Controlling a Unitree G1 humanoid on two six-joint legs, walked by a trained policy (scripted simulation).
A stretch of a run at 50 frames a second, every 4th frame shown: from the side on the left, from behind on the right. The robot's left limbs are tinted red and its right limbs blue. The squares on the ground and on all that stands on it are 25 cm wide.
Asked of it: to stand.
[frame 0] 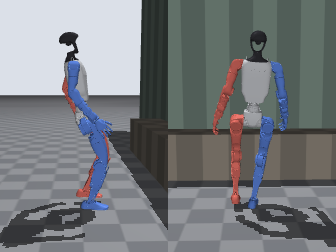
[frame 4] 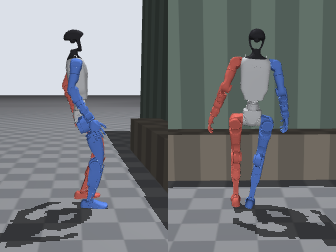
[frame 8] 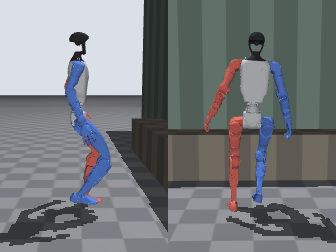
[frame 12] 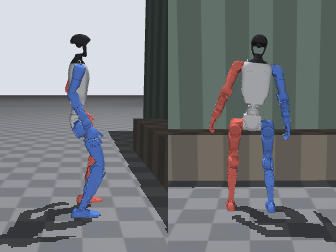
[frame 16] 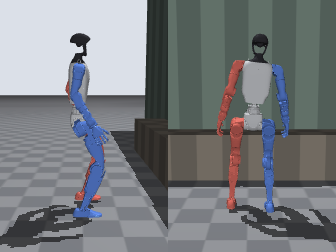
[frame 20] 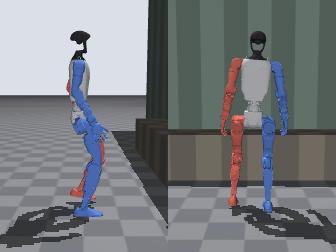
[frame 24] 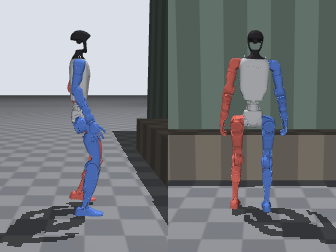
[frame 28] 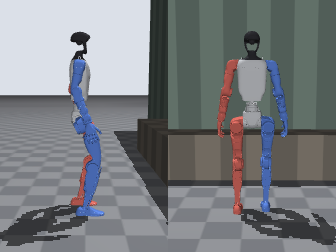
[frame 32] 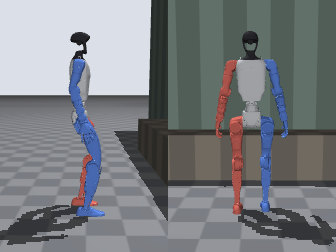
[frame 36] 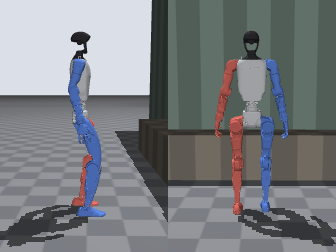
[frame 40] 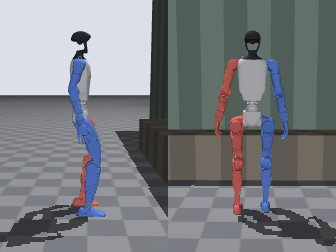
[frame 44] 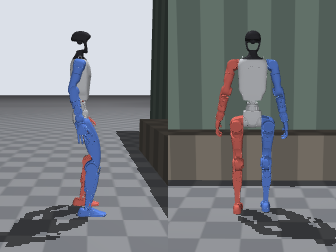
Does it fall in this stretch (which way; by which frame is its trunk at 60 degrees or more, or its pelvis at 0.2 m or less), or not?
no
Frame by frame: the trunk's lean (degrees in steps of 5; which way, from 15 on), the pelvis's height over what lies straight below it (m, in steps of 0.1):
0: 10, 0.8
4: 5, 0.8
8: 5, 0.8
12: 5, 0.7
16: 5, 0.8
20: 5, 0.8
24: 5, 0.8
28: 0, 0.8
32: 0, 0.8
36: 0, 0.8
40: 0, 0.8
44: 0, 0.8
